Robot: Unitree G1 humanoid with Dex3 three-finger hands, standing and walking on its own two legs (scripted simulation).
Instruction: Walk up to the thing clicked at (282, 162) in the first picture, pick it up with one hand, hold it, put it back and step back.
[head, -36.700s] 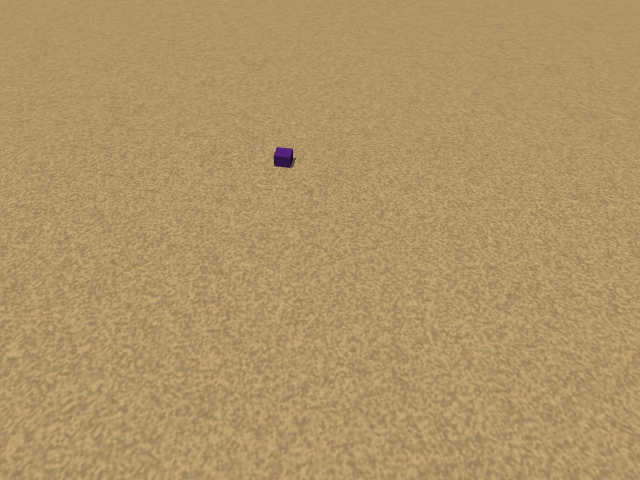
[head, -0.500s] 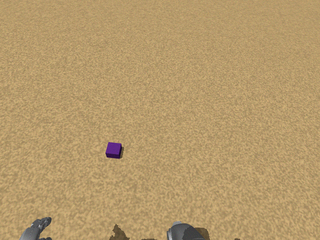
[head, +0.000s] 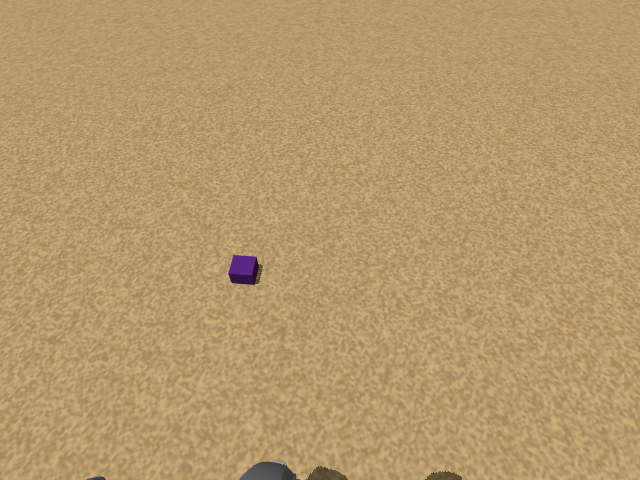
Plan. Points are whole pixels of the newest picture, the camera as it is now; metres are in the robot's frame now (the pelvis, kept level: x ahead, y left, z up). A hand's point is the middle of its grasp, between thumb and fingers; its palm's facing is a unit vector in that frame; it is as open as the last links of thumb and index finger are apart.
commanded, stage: step back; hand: left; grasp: from above
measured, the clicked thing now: (244, 269) +0.87 +0.31 -0.73
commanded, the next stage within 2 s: stand in 1.54 s
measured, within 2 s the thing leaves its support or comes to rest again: neither
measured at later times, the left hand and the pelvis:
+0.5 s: hand out of the picture -0.11 +0.25 -0.15, palm faces -0.01 -0.92 -0.40, open 7.4 cm; pelvis -0.17 -0.03 -0.01, yaw -1 degrees
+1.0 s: hand out of the picture -0.11 +0.26 -0.14, palm faces +0.04 -0.91 -0.41, open 7.4 cm; pelvis -0.18 -0.03 +0.00, yaw +3 degrees
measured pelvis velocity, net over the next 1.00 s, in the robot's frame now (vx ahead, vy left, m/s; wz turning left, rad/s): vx -0.18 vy -0.03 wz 0.05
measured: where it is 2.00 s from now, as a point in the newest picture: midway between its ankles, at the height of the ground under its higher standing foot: outside the picture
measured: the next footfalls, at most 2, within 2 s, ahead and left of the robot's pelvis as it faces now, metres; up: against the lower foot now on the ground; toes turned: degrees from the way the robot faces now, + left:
left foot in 0.12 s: -0.03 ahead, +0.11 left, +0.00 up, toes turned +1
right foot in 0.42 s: -0.14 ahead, -0.15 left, +0.00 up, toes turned +2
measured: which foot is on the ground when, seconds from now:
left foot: up 0.00-0.10, down 0.12-0.44, up 0.46-0.66, down 0.68-0.98, up 1.00-1.00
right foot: down 0.00-0.14, up 0.16-0.40, down 0.42-0.72, up 0.74-0.94, down 0.96-1.00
